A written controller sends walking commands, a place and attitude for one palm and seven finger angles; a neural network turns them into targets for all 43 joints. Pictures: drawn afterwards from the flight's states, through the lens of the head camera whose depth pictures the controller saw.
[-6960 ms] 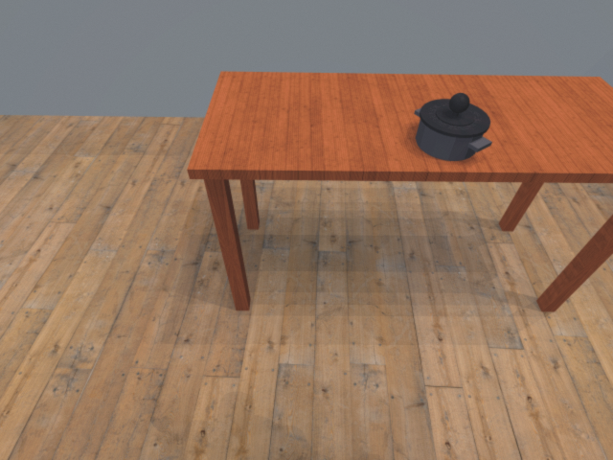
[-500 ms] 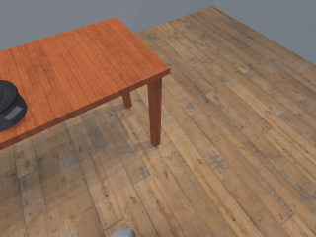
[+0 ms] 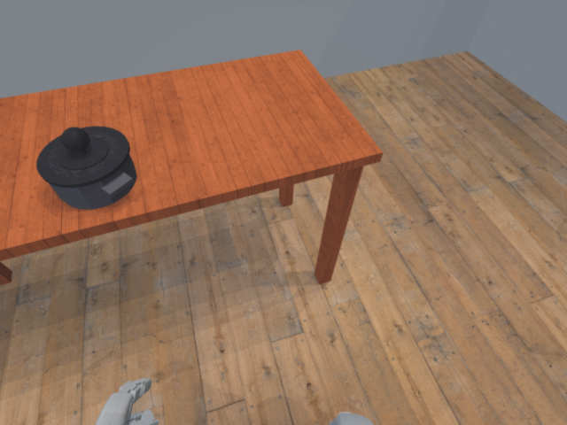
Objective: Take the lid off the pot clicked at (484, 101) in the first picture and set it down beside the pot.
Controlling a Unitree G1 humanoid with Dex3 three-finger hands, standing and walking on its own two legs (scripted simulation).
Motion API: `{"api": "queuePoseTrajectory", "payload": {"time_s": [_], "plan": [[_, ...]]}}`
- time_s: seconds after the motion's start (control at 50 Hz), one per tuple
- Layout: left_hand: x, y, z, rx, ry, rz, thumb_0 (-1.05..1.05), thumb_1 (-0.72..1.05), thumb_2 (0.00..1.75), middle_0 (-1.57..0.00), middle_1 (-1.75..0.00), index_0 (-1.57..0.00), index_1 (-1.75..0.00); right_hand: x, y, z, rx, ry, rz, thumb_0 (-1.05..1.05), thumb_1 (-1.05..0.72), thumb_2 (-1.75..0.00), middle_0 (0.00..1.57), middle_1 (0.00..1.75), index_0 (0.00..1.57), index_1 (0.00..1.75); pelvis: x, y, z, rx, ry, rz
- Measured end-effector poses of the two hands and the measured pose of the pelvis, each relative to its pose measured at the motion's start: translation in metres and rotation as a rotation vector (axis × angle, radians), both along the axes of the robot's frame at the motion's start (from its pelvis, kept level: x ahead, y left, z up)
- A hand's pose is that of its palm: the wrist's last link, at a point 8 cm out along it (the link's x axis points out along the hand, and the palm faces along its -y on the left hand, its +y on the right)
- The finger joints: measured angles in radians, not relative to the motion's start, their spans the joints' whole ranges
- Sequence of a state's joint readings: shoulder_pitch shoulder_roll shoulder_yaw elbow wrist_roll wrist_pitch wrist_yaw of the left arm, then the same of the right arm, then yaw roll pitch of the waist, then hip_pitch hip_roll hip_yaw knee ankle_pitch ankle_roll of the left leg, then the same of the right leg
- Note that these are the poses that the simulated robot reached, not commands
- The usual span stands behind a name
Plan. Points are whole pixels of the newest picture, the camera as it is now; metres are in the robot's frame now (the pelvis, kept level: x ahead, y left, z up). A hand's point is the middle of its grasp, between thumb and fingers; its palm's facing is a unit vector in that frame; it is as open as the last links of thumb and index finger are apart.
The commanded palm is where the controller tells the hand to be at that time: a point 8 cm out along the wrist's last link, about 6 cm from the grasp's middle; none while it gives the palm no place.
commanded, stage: turn to face it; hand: left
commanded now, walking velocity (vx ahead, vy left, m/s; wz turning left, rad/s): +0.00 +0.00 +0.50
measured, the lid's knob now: (75, 139) +0.58 +0.41 +0.04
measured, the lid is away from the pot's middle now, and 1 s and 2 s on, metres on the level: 0.00 0.00 0.00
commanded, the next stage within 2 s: take the last steps up to it in 0.38 s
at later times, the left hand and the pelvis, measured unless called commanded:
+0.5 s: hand out of the picture -0.04 +0.18 -0.16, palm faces +0.27 -0.92 -0.27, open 7.4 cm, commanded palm none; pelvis -0.02 -0.03 +0.00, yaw +14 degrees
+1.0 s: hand out of the picture +0.05 +0.22 -0.16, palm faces +0.29 -0.93 -0.20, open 7.4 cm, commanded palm none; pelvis +0.05 +0.02 +0.00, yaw +18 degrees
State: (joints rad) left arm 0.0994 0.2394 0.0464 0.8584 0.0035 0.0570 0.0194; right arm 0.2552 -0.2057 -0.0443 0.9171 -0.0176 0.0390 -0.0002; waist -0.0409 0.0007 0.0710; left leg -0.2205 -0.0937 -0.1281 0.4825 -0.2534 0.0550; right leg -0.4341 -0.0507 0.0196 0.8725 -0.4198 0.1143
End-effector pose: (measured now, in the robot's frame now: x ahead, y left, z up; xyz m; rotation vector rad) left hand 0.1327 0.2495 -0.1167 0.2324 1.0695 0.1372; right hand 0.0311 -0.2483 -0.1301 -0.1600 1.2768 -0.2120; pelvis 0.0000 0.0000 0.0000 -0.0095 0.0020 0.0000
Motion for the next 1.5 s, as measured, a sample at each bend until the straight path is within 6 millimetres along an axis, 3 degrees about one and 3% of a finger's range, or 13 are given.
{"api": "queuePoseTrajectory", "payload": {"time_s": [0.14,0.34,0.44,0.56,0.66,0.76,0.86,0.98,1.08,1.12,1.18,1.36,1.5], "plan": [[-0.005,-0.027,0.011,0.046,-0.072,0.036,0.01,0.90,0.89,-0.20,-0.30,-0.20,-0.30,-0.006,-0.033,-0.027,0.037,0.054,0.020,0.01,-0.90,-0.90,0.20,0.30,0.20,0.30,-0.002,-0.030,-0.010,0.015,-0.003,0.069],[-0.094,-0.040,0.016,0.044,0.038,0.203,0.01,0.90,0.89,-0.20,-0.30,-0.20,-0.30,0.033,-0.049,-0.018,0.045,0.046,0.167,0.01,-0.91,-0.90,0.20,0.30,0.19,0.30,-0.010,-0.045,0.003,0.055,-0.017,0.196],[-0.150,-0.038,0.004,0.013,0.130,0.287,0.01,0.90,0.89,-0.20,-0.30,-0.20,-0.30,0.062,-0.032,-0.012,0.032,0.018,0.253,0.01,-0.91,-0.90,0.20,0.30,0.19,0.30,-0.018,-0.039,0.003,0.054,-0.009,0.229],[-0.223,-0.021,-0.024,-0.042,0.246,0.398,0.01,0.90,0.89,-0.20,-0.30,-0.20,-0.30,0.097,0.012,-0.002,0.001,-0.084,0.365,0.01,-0.91,-0.90,0.20,0.30,0.19,0.30,-0.030,-0.016,-0.007,0.018,-0.005,0.270],[-0.253,-0.006,-0.035,-0.080,0.319,0.443,0.01,0.90,0.89,-0.20,-0.30,-0.20,-0.30,0.095,0.044,0.010,-0.005,-0.129,0.413,0.01,-0.91,-0.90,0.20,0.30,0.19,0.30,-0.029,0.000,-0.005,0.008,-0.015,0.285],[-0.237,0.003,-0.025,-0.103,0.272,0.438,0.01,0.91,0.89,-0.19,-0.30,-0.20,-0.30,0.072,0.055,0.013,0.000,-0.070,0.394,0.01,-0.92,-0.90,0.20,0.30,0.20,0.30,-0.018,0.013,0.005,-0.002,-0.022,0.313],[-0.197,0.009,-0.022,-0.105,0.226,0.417,0.01,0.91,0.89,-0.19,-0.30,-0.20,-0.30,0.045,0.050,0.003,0.010,0.037,0.344,0.01,-0.92,-0.90,0.20,0.30,0.20,0.30,0.002,0.020,0.005,0.016,-0.019,0.316],[-0.120,0.011,-0.017,-0.084,0.174,0.355,0.01,0.91,0.89,-0.19,-0.30,-0.20,-0.30,0.017,0.040,-0.011,0.036,0.191,0.269,0.01,-0.91,-0.90,0.20,0.30,0.20,0.30,0.038,0.020,0.000,0.033,-0.008,0.312],[-0.038,0.010,-0.017,-0.043,0.074,0.305,0.01,0.91,0.89,-0.19,-0.30,-0.20,-0.30,0.014,0.028,-0.029,0.065,0.323,0.226,0.01,-0.91,-0.90,0.20,0.30,0.20,0.30,0.081,0.011,-0.015,0.037,-0.004,0.312],[-0.018,0.007,-0.016,-0.032,0.028,0.314,0.01,0.91,0.89,-0.19,-0.30,-0.20,-0.30,0.025,0.024,-0.034,0.071,0.353,0.231,0.01,-0.91,-0.90,0.20,0.30,0.20,0.30,0.094,0.007,-0.018,0.028,-0.017,0.327],[-0.009,0.000,-0.010,-0.037,0.014,0.355,0.00,0.91,0.89,-0.20,-0.30,-0.20,-0.30,0.062,0.022,-0.032,0.069,0.326,0.255,0.01,-0.91,-0.90,0.20,0.30,0.20,0.30,0.111,0.006,-0.011,0.026,-0.029,0.340],[-0.028,-0.004,-0.004,-0.047,0.172,0.423,-0.01,0.94,0.89,-0.20,-0.30,-0.20,-0.30,0.206,0.058,-0.017,0.093,0.061,0.321,0.01,-0.91,-0.90,0.20,0.30,0.19,0.30,0.155,0.017,0.007,0.024,-0.002,0.331],[-0.042,-0.004,-0.023,-0.129,0.288,0.470,0.00,0.92,0.89,-0.20,-0.30,-0.20,-0.30,0.275,0.094,-0.012,0.051,-0.029,0.375,0.01,-0.93,-0.90,0.20,0.30,0.19,0.30,0.178,0.047,0.001,0.000,-0.011,0.313]]}}
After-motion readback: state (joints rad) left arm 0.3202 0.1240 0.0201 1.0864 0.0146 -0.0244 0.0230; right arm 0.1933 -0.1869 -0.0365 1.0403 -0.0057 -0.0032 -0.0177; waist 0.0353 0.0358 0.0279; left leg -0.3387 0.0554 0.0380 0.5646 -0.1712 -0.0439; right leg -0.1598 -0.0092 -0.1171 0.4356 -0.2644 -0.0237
